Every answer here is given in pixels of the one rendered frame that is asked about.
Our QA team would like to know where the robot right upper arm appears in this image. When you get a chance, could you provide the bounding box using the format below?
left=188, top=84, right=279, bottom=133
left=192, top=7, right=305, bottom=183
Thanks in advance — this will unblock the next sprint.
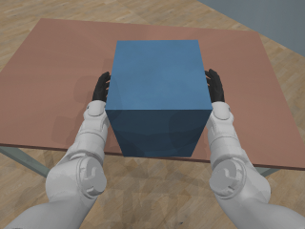
left=209, top=159, right=305, bottom=229

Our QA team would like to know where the right robot hand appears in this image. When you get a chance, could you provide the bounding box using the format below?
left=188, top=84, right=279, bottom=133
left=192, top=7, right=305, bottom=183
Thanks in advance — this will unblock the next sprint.
left=204, top=69, right=225, bottom=103

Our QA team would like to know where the left robot hand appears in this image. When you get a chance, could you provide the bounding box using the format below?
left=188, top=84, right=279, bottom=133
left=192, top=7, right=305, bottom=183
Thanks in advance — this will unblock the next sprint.
left=91, top=72, right=111, bottom=103

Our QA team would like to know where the robot right forearm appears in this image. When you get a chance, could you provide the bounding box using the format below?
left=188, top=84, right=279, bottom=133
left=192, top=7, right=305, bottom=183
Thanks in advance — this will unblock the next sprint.
left=206, top=101, right=258, bottom=173

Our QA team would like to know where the carton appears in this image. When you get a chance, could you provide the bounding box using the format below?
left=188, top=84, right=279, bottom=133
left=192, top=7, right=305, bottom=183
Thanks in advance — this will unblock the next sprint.
left=105, top=39, right=213, bottom=157

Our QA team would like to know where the robot left forearm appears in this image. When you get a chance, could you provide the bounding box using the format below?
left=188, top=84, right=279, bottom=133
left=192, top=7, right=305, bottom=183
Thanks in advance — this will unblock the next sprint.
left=45, top=100, right=110, bottom=192

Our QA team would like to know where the robot left upper arm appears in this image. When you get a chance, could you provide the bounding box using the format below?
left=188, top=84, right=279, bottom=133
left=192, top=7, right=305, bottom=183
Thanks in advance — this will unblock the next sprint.
left=4, top=156, right=107, bottom=229

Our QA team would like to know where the table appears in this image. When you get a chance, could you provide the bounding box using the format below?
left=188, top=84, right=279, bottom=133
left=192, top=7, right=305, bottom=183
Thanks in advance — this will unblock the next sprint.
left=0, top=18, right=305, bottom=178

